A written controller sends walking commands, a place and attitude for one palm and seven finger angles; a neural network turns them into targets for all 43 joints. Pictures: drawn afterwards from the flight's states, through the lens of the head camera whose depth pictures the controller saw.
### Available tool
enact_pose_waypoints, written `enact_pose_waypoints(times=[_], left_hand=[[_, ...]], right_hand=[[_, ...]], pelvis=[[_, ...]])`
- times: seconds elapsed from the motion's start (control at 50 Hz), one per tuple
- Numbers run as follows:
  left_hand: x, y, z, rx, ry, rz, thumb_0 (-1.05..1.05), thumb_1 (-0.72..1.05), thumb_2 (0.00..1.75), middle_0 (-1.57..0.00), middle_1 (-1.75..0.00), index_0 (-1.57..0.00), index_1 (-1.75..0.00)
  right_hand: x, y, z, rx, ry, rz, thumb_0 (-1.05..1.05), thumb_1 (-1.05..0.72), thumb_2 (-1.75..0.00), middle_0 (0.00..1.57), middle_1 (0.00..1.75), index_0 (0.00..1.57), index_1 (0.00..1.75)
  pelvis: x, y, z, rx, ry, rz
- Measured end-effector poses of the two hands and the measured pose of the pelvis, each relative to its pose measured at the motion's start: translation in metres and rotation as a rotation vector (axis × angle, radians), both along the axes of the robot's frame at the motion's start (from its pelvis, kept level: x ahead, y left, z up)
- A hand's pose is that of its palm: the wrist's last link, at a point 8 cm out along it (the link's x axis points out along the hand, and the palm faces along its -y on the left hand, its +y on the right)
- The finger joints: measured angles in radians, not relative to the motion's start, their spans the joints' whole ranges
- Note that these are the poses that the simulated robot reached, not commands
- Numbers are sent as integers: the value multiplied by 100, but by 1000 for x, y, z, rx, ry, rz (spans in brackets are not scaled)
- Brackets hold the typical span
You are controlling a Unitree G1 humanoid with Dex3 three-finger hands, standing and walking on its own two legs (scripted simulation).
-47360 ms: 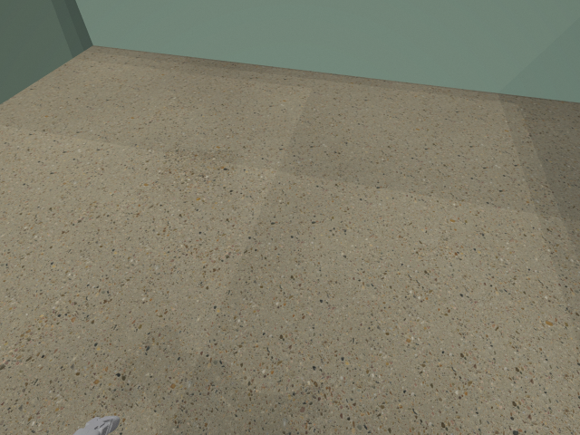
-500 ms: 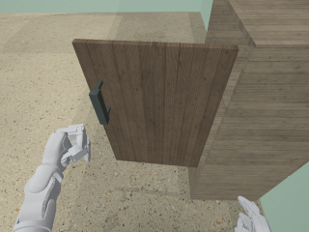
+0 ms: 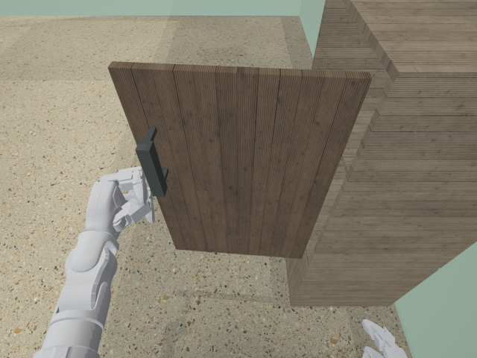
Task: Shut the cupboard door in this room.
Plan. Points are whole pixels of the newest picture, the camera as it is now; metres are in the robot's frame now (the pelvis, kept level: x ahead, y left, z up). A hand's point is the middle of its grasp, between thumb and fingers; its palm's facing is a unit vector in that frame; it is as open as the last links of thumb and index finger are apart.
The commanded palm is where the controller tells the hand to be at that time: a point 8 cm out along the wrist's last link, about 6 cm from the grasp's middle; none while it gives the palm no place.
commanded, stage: bring the fist close to the handle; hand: left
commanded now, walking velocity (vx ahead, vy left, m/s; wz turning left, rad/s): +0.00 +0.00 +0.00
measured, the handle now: (156, 162) +0.43 +0.17 +0.08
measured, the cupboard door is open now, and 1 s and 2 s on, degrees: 85 77 61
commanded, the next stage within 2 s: push the door shut along its arc in 0.20 s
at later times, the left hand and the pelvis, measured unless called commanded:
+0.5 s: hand (151, 206) +0.34 +0.16 +0.08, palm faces -0.06 -1.00 -0.04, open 3.1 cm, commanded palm +0.33 +0.21 +0.09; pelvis -0.01 +0.01 +0.00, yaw +1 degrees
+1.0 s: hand (163, 175) +0.40 +0.15 +0.09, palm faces -0.17 -0.99 -0.04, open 3.4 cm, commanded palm +0.40 +0.19 +0.09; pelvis -0.02 +0.00 +0.00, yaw +1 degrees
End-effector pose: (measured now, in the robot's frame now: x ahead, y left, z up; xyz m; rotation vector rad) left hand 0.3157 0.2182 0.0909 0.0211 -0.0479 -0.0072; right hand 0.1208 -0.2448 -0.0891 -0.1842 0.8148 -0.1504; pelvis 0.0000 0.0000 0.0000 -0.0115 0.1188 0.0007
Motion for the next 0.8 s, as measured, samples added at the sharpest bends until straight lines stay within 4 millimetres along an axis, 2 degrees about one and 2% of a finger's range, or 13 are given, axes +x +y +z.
enact_pose_waypoints(times=[0.18, 0.34, 0.44, 0.5, 0.58, 0.8], left_hand=[[-10, -1, -15, 1, 83, -4, 1, 90, 90, -130, -150, -130, -150], [-7, 2, 2, 7, -7, 9, 2, 90, 90, -130, -150, -130, -150], [0, 3, -6, 20, 55, -26, 1, 90, 90, -130, -150, -130, -150], [9, -1, -12, 19, 91, -52, 1, 90, 90, -130, -150, -130, -150], [22, -8, -4, 14, 53, -80, 2, 90, 90, -130, -150, -130, -150], [50, -4, -2, 21, 72, -113, 2, 89, 93, -130, -150, -130, -150]], right_hand=[[3, 6, 2, 7, -6, 3, 2, -90, -90, 20, 30, 20, 30], [9, 11, 5, 5, -31, 26, 2, -90, -90, 20, 30, 20, 30], [8, 12, 4, 10, -27, 26, 1, -90, -90, 20, 30, 20, 30], [3, 10, 2, 0, -7, 22, 1, -90, -90, 20, 30, 20, 30], [-7, 6, 0, -13, 20, 8, 1, -90, -90, 20, 30, 20, 30], [-43, -6, -11, -24, 136, -38, 1, -90, -90, 20, 30, 20, 30]], pelvis=[[-4, 5, 1, -3, -12, 4], [-8, 5, 1, -4, -19, 9], [-11, 6, 0, -6, -21, 18], [-14, 6, 0, -6, -21, 21], [-15, 5, 0, -3, -14, 16], [-15, 3, -1, -3, 4, 19]])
